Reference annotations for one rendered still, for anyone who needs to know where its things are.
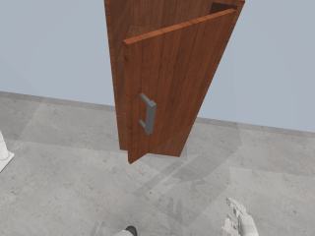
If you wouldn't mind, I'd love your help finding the robot right hand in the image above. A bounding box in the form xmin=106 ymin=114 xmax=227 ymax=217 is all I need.
xmin=221 ymin=197 xmax=259 ymax=236

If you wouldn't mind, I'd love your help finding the robot left hand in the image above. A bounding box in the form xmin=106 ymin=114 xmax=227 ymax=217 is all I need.
xmin=0 ymin=131 xmax=15 ymax=173

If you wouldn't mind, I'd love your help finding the cupboard door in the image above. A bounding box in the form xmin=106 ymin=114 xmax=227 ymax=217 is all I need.
xmin=123 ymin=8 xmax=236 ymax=164

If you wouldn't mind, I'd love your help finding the robot left foot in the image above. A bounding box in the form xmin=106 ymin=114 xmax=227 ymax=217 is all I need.
xmin=125 ymin=225 xmax=137 ymax=236

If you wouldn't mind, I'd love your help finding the handle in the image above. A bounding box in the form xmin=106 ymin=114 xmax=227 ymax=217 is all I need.
xmin=139 ymin=93 xmax=157 ymax=135

